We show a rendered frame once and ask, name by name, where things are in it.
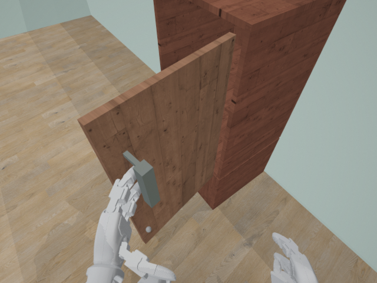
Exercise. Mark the handle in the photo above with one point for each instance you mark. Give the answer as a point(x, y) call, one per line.
point(146, 179)

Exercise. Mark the cupboard door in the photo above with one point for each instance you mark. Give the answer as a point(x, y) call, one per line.
point(171, 120)

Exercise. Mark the robot right hand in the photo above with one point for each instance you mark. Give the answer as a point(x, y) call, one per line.
point(296, 270)

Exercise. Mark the robot left forearm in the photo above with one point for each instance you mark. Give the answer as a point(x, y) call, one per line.
point(103, 273)

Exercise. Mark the robot left hand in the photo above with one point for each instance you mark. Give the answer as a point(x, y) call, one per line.
point(114, 226)

